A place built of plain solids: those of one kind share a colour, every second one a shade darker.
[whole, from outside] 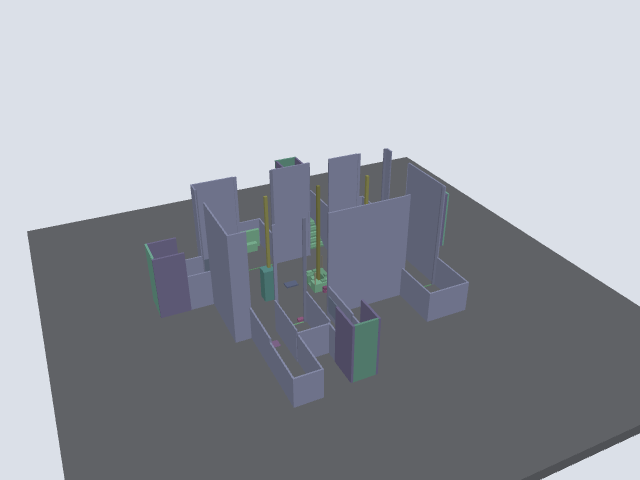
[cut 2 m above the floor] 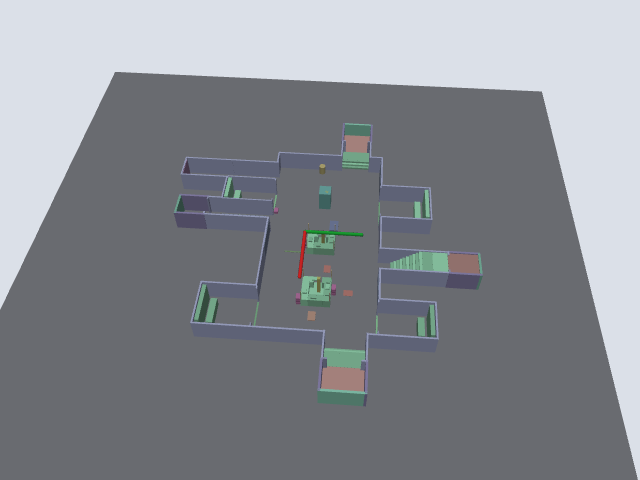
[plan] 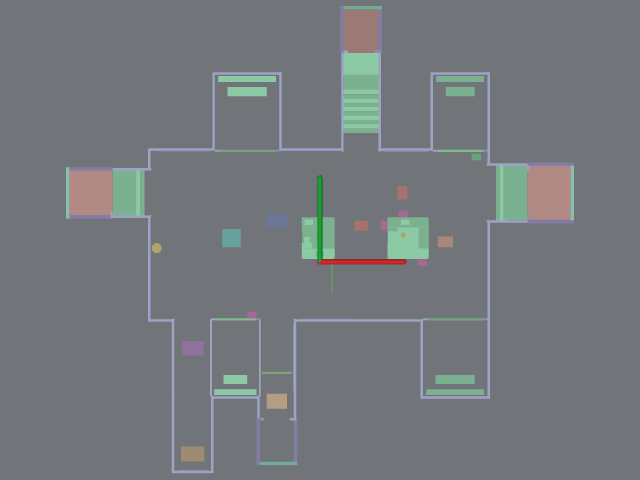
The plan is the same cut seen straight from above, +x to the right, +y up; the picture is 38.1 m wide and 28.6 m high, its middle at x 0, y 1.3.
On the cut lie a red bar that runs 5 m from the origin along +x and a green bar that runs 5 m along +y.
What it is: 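Galleried; 4 x 2 bays of 5.0 m, ceiling 10.4 m; aisles mid-bay 2.0 to 3.1 m broad; islands of stalls round the columns; counters 0.9 m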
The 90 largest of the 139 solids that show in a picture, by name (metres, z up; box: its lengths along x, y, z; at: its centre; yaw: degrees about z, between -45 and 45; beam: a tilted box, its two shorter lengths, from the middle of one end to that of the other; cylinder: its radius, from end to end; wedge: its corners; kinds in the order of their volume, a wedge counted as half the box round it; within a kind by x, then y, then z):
{
 "wall_1": {"box": [2.43, 0.15, 3.62], "at": [-11.28, 2.69, 1.76]},
 "wall_2": {"box": [2.43, 0.15, 3.62], "at": [-11.28, 5.52, 1.76]},
 "wall_3": {"box": [0.15, 6.34, 10.43], "at": [-10.18, -0.4, 5.17]},
 "wall_4": {"box": [0.15, 1.32, 10.43], "at": [-10.18, 6.1, 5.17]},
 "wall_5": {"box": [1.56, 0.15, 10.43], "at": [-9.47, -3.5, 5.17]},
 "wall_6": {"box": [0.15, 4.63, 2.85], "at": [-8.76, -10.28, 1.38]},
 "wall_7": {"box": [0.15, 4.67, 3.25], "at": [-8.76, -5.72, 1.57]},
 "wall_8": {"box": [3.99, 0.15, 10.43], "at": [-8.26, 6.69, 5.17]},
 "wall_9": {"box": [2.49, 0.15, 2.85], "at": [-7.59, -12.52, 1.38]},
 "wall_10": {"box": [0.12, 4.59, 3.25], "at": [-6.5, -5.72, 1.57]},
 "wall_11": {"box": [0.15, 4.63, 2.85], "at": [-6.42, -10.28, 1.38]},
 "wall_12": {"box": [0.28, 0.12, 10.43], "at": [-6.36, -3.42, 5.17]},
 "wall_13": {"box": [0.15, 4.65, 3.05], "at": [-6.34, 8.97, 1.48]},
 "wall_14": {"box": [2.91, 0.15, 3.05], "at": [-5.04, -8.09, 1.48]},
 "wall_15": {"box": [4.14, 0.15, 3.05], "at": [-4.34, 11.22, 1.48]},
 "wall_16": {"box": [0.28, 0.12, 10.43], "at": [-3.72, -3.42, 5.17]},
 "wall_17": {"box": [0.15, 1.49, 3.05], "at": [-3.66, -8.72, 1.48]},
 "wall_18": {"box": [0.12, 4.59, 3.25], "at": [-3.58, -5.72, 1.57]},
 "wall_19": {"box": [0.15, 4.65, 3.05], "at": [-2.35, 8.97, 1.48]},
 "wall_20": {"box": [0.15, 1.49, 3.05], "at": [-1.48, -8.72, 1.48]},
 "wall_21": {"box": [0.15, 4.67, 3.25], "at": [-1.48, -5.72, 1.57]},
 "wall_22": {"box": [3.84, 0.15, 10.43], "at": [-0.51, 6.69, 5.17]},
 "wall_23": {"box": [0.15, 4.61, 5.17], "at": [1.33, 8.88, 2.53]},
 "wall_24": {"box": [0.15, 1.49, 4.97], "at": [1.33, 11.85, 2.43]},
 "wall_25": {"box": [7.69, 0.15, 10.43], "at": [2.29, -3.5, 5.17]},
 "wall_26": {"box": [0.15, 4.61, 5.17], "at": [3.56, 8.88, 2.53]},
 "wall_27": {"box": [0.15, 1.49, 4.97], "at": [3.56, 11.85, 2.43]},
 "wall_28": {"box": [3.25, 0.15, 10.43], "at": [5.11, 6.69, 5.17]},
 "wall_29": {"box": [0.15, 4.71, 3.05], "at": [6.06, -5.81, 1.48]},
 "wall_30": {"box": [0.28, 0.12, 10.43], "at": [6.27, -3.42, 5.17]},
 "wall_31": {"box": [0.15, 4.65, 3.05], "at": [6.66, 8.97, 1.48]},
 "wall_32": {"box": [4.15, 0.15, 3.05], "at": [8.06, -8.09, 1.48]},
 "wall_33": {"box": [3.55, 0.15, 3.05], "at": [8.36, 11.22, 1.48]},
 "wall_34": {"box": [0.28, 0.12, 10.43], "at": [9.84, -3.42, 5.17]},
 "wall_35": {"box": [0.15, 4.74, 3.05], "at": [10.05, -5.79, 1.48]},
 "wall_36": {"box": [0.15, 5.95, 10.43], "at": [10.05, -0.49, 5.17]},
 "wall_37": {"box": [0.15, 0.93, 10.43], "at": [10.05, 6.19, 5.17]},
 "wall_38": {"box": [0.15, 4.68, 3.05], "at": [10.05, 8.95, 1.48]},
 "wall_39": {"box": [2.55, 0.15, 3.67], "at": [11.21, 2.41, 1.79]},
 "wall_40": {"box": [2.55, 0.15, 3.67], "at": [11.21, 5.8, 1.79]},
 "piece_1": {"box": [1.15, 2.68, 0.62], "at": [-11.77, 4.1, 0.26]},
 "piece_2": {"box": [0.25, 2.7, 0.62], "at": [-11.07, 4.1, 0.26]},
 "piece_3": {"box": [2.51, 0.35, 2.05], "at": [-5.04, -7.76, 0.97]},
 "piece_4": {"box": [1.41, 0.55, 0.95], "at": [-5.04, -7.01, 0.42]},
 "piece_5": {"box": [2.34, 0.55, 0.95], "at": [-4.34, 10.14, 0.42]},
 "piece_6": {"box": [3.44, 0.35, 2.05], "at": [-4.34, 10.89, 0.97]},
 "piece_7": {"box": [1.96, 0.62, 0.95], "at": [-0.1, 0.47, 0.42]},
 "piece_8": {"box": [1.92, 2.45, 0.17], "at": [-0.1, 1.41, 0.04]},
 "piece_9": {"box": [1.96, 0.62, 0.95], "at": [-0.1, 2.35, 0.42]},
 "piece_10": {"box": [0.62, 1.25, 0.95], "at": [0.57, 1.41, 0.42]},
 "piece_11": {"box": [2.1, 0.26, 0.82], "at": [2.45, 8.58, 0.36]},
 "piece_12": {"box": [2.1, 0.26, 1.01], "at": [2.45, 8.84, 0.45]},
 "piece_13": {"box": [2.1, 0.26, 1.2], "at": [2.45, 9.09, 0.55]},
 "piece_14": {"box": [2.1, 0.26, 1.39], "at": [2.45, 9.35, 0.65]},
 "piece_15": {"box": [2.1, 0.26, 1.58], "at": [2.45, 9.61, 0.74]},
 "piece_16": {"box": [2.1, 0.26, 1.78], "at": [2.45, 9.86, 0.84]},
 "piece_17": {"box": [2.1, 0.26, 1.97], "at": [2.45, 10.12, 0.93]},
 "piece_18": {"box": [2.08, 0.89, 1.97], "at": [2.45, 10.7, 0.93]},
 "piece_19": {"box": [2.08, 1.3, 1.97], "at": [2.45, 11.79, 0.93]},
 "piece_20": {"box": [2.47, 0.62, 0.95], "at": [5.25, 0.47, 0.42]},
 "piece_21": {"box": [2.43, 2.45, 0.17], "at": [5.25, 1.41, 0.04]},
 "piece_22": {"box": [2.47, 0.62, 0.95], "at": [5.25, 2.35, 0.42]},
 "piece_23": {"box": [0.62, 1.25, 0.95], "at": [6.17, 1.41, 0.42]},
 "piece_24": {"box": [3.45, 0.35, 2.05], "at": [8.06, -7.76, 0.97]},
 "piece_25": {"box": [2.35, 0.55, 0.95], "at": [8.06, -7.01, 0.42]},
 "piece_26": {"box": [1.75, 0.55, 0.95], "at": [8.36, 10.14, 0.42]},
 "piece_27": {"box": [2.85, 0.35, 2.05], "at": [8.36, 10.89, 0.97]},
 "piece_28": {"box": [0.23, 3.26, 0.47], "at": [10.84, 4.1, 0.18]},
 "piece_29": {"box": [0.23, 3.26, 0.67], "at": [11.07, 4.1, 0.29]},
 "piece_30": {"box": [1.15, 3.24, 0.67], "at": [11.76, 4.1, 0.29]},
 "wing_1": {"box": [2.78, 0.2, 6.12], "at": [-13.75, 2.67, 3.01]},
 "wing_2": {"box": [2.78, 0.2, 6.12], "at": [-13.75, 5.54, 3.01]},
 "wing_3": {"box": [0.2, 2.78, 5.55], "at": [-3.68, -10.72, 2.73]},
 "wing_4": {"box": [0.2, 2.78, 5.55], "at": [-1.46, -10.72, 2.73]},
 "wing_5": {"box": [0.2, 2.78, 7.47], "at": [1.31, 13.85, 3.68]},
 "wing_6": {"box": [0.2, 2.78, 7.47], "at": [3.59, 13.85, 3.68]},
 "wing_7": {"box": [2.78, 0.2, 6.17], "at": [13.75, 2.38, 3.04]},
 "wing_8": {"box": [2.78, 0.2, 6.17], "at": [13.75, 5.83, 3.04]},
 "street_1": {"box": [2.6, 2.68, 0.62], "at": [-13.64, 4.1, 0.26]},
 "street_2": {"box": [2.08, 2.6, 1.97], "at": [2.45, 13.74, 0.93]},
 "street_3": {"box": [2.6, 3.24, 0.67], "at": [13.64, 4.1, 0.29]},
 "opp_1": {"box": [0.2, 3.08, 6.12], "at": [-15.04, 4.1, 3.01]},
 "opp_2": {"box": [2.42, 0.2, 5.55], "at": [-2.57, -12.01, 2.73]},
 "opp_3": {"box": [2.48, 0.2, 7.47], "at": [2.45, 15.14, 3.68]},
 "opp_4": {"box": [0.2, 3.64, 6.17], "at": [15.04, 4.1, 3.04]},
 "pillar_1": {"box": [1.1, 1.1, 3.25], "at": [-5.28, 1.41, 1.57]},
 "column_1": {"box": [0.28, 0.28, 10.43], "at": [-5.08, 1.59, 5.17]},
 "column_2": {"box": [0.28, 0.28, 10.43], "at": [-0.06, 1.59, 5.17]},
 "column_3": {"box": [0.28, 0.28, 10.43], "at": [4.96, 1.59, 5.17]},
 "front_1": {"box": [3.24, 0.05, 2.5], "at": [-8.18, 6.58, 1.2]}
}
